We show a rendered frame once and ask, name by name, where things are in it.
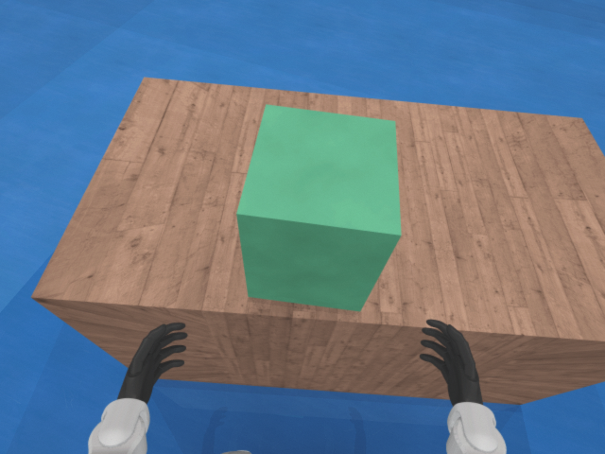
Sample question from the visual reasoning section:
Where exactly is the robot left forearm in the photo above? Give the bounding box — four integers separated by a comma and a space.
88, 398, 150, 454

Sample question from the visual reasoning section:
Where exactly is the left robot hand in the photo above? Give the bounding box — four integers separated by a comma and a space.
117, 323, 188, 404

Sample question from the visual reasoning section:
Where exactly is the carton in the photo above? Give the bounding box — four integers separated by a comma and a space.
236, 104, 402, 311

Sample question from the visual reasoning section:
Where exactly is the pedestal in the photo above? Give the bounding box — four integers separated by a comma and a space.
31, 78, 605, 405

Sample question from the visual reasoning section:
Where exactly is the robot right forearm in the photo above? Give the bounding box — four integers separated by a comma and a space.
446, 402, 507, 454

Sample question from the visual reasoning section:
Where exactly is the right robot hand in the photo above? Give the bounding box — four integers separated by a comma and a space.
420, 320, 483, 407

